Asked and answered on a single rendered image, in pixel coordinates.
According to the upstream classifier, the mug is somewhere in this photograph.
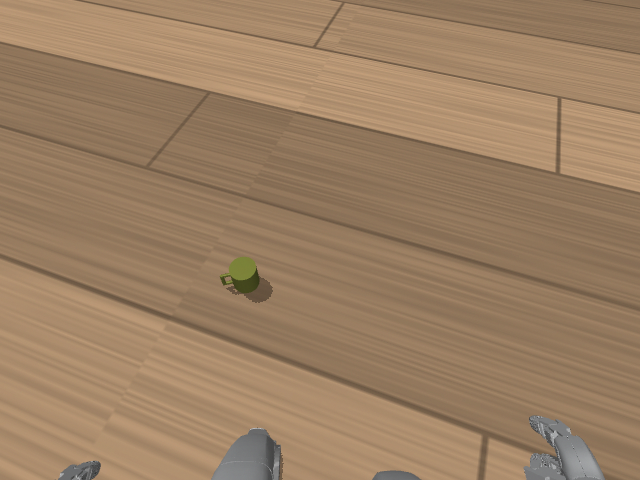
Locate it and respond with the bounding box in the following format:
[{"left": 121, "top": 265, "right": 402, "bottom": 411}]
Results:
[{"left": 220, "top": 257, "right": 260, "bottom": 293}]

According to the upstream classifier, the left robot hand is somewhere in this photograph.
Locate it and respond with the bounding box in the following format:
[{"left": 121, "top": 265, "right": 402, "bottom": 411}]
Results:
[{"left": 58, "top": 461, "right": 101, "bottom": 480}]

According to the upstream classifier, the right robot hand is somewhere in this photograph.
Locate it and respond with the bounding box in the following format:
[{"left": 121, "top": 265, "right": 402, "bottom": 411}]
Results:
[{"left": 524, "top": 415, "right": 605, "bottom": 480}]

